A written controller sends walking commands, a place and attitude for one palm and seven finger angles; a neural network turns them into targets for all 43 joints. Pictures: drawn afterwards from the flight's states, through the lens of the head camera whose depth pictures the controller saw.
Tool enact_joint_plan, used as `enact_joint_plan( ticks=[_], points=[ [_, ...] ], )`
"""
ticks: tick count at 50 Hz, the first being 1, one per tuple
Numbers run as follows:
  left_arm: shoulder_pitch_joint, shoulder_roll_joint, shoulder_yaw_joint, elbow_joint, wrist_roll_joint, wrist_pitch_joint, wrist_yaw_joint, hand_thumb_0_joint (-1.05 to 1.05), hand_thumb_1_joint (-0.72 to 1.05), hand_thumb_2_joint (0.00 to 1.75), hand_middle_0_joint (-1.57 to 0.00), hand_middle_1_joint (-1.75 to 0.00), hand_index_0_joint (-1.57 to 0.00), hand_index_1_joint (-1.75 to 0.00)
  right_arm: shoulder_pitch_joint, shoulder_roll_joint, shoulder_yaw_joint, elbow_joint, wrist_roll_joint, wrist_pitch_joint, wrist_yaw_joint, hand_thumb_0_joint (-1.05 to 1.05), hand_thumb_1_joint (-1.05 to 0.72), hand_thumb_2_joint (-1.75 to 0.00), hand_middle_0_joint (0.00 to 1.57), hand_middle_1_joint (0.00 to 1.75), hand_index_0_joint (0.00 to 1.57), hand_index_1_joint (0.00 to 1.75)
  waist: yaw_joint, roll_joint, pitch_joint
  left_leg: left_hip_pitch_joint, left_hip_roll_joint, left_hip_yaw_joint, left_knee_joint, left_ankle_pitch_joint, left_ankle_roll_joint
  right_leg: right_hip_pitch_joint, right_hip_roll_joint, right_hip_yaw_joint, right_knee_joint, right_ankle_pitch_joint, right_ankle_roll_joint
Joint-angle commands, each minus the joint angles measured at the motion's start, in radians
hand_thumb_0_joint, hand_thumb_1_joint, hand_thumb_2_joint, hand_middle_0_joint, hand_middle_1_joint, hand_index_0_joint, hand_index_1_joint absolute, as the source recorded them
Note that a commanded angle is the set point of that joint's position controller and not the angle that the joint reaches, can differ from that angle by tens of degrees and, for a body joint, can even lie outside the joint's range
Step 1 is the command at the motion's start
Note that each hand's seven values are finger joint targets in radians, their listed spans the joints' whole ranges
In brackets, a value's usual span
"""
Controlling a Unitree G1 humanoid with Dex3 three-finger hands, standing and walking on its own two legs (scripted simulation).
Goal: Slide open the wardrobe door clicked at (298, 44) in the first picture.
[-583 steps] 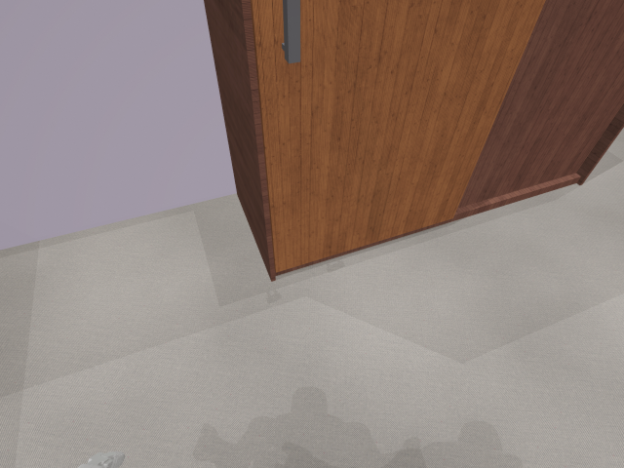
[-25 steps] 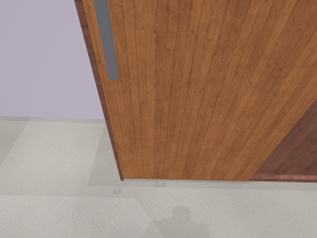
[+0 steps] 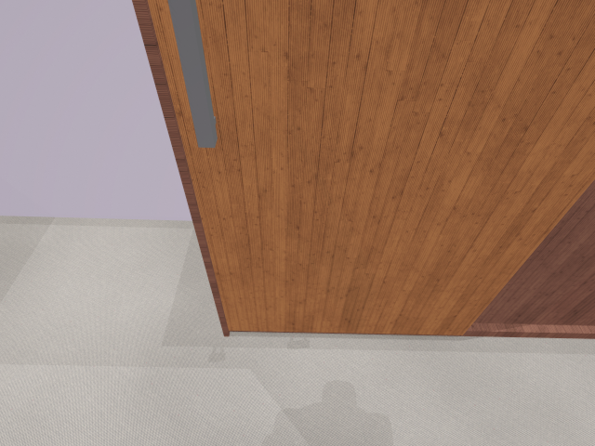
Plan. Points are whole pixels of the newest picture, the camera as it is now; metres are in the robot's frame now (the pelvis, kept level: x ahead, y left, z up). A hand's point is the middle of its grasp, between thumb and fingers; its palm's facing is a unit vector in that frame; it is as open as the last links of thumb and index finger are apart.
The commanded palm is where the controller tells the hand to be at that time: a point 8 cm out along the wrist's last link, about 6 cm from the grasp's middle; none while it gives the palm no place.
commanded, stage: look again from close up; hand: left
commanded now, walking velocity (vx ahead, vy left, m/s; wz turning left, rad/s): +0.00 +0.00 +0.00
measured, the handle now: (194, 44) +0.58 +0.19 +0.26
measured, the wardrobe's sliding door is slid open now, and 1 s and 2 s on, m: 0.00 0.00 0.00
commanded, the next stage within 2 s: shuffle to correct the standing spot in 0.54 s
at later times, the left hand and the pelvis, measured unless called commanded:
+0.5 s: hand out of the picture +0.00 +0.16 -0.18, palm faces +0.04 -0.99 -0.15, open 7.3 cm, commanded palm none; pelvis +0.01 +0.00 +0.00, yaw +0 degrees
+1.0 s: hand out of the picture +0.01 +0.17 -0.19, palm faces +0.09 -0.99 -0.11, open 7.4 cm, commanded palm none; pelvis +0.06 +0.02 -0.01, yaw +0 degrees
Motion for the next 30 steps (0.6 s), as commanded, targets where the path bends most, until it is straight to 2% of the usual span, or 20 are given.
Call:
enact_joint_plan(
  ticks=[1,14,16,22,26,30],
  points=[
    [0.077,0.090,0.017,-0.025,-0.003,-0.017,0.006,0.00,0.90,0.90,-0.20,-0.30,-0.20,-0.30,0.070,-0.091,-0.021,-0.021,-0.005,-0.016,-0.002,0.00,-0.90,-0.90,0.20,0.30,0.20,0.30,0.003,0.007,0.075,-0.103,0.076,-0.079,-0.129,-0.079,0.017,0.011,-0.077,0.103,-0.102,-0.096,-0.027],
    [0.071,0.088,0.015,-0.020,-0.004,-0.020,0.006,0.00,0.90,0.90,-0.20,-0.30,-0.20,-0.30,0.064,-0.094,-0.019,-0.016,-0.003,-0.020,-0.004,0.00,-0.90,-0.90,0.20,0.30,0.20,0.30,0.003,0.013,0.066,-0.084,0.084,-0.079,-0.123,-0.022,0.016,0.025,-0.076,0.095,-0.089,-0.040,-0.027],
    [0.072,0.087,0.015,-0.018,-0.004,-0.020,0.005,0.00,0.90,0.90,-0.20,-0.30,-0.20,-0.30,0.063,-0.096,-0.019,-0.016,-0.004,-0.021,-0.005,0.00,-0.90,-0.90,0.20,0.30,0.20,0.30,0.002,0.030,0.060,-0.078,0.086,-0.079,-0.127,-0.022,0.016,0.027,-0.075,0.095,-0.087,-0.033,-0.027],
    [0.073,0.088,0.013,-0.015,-0.003,-0.020,0.006,0.00,0.90,0.90,-0.20,-0.30,-0.20,-0.30,0.058,-0.096,-0.019,-0.015,-0.002,-0.022,-0.006,0.00,-0.90,-0.90,0.20,0.30,0.20,0.30,0.004,0.025,0.051,-0.062,0.090,-0.077,-0.123,0.006,0.017,0.037,-0.074,0.092,-0.083,-0.005,-0.026],
    [0.067,0.093,0.014,-0.014,-0.004,-0.022,0.006,0.00,0.90,0.90,-0.20,-0.30,-0.20,-0.30,0.056,-0.097,-0.020,-0.012,-0.003,-0.022,-0.006,0.00,-0.90,-0.90,0.20,0.30,0.20,0.30,0.003,-0.002,0.063,-0.065,0.085,-0.071,-0.119,0.004,0.016,0.033,-0.079,0.094,-0.091,-0.018,-0.026],
    [0.064,0.094,0.014,-0.015,-0.004,-0.022,0.006,0.00,0.90,0.90,-0.20,-0.30,-0.20,-0.30,0.055,-0.099,-0.018,-0.012,-0.003,-0.022,-0.006,0.00,-0.90,-0.90,0.20,0.30,0.20,0.30,0.002,0.007,0.055,-0.058,0.085,-0.072,-0.119,0.023,0.015,0.039,-0.078,0.095,-0.089,-0.009,-0.028]
  ],
)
